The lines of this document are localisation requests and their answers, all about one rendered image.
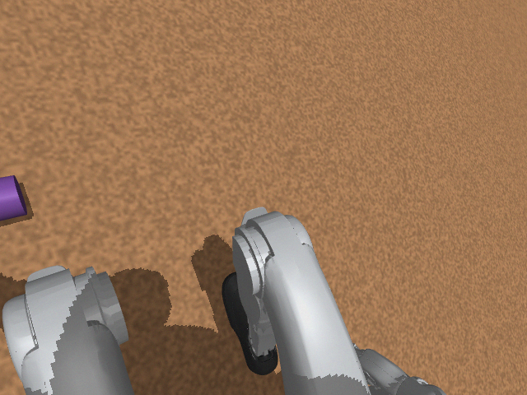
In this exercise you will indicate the right robot foot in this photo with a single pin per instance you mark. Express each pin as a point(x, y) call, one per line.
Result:
point(261, 365)

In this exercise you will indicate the right robot hand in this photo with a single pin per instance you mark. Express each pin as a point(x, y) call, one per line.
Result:
point(383, 376)

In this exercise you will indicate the bottle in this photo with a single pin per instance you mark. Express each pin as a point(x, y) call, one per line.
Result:
point(12, 203)

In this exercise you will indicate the right robot arm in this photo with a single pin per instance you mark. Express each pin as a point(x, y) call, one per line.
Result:
point(418, 386)

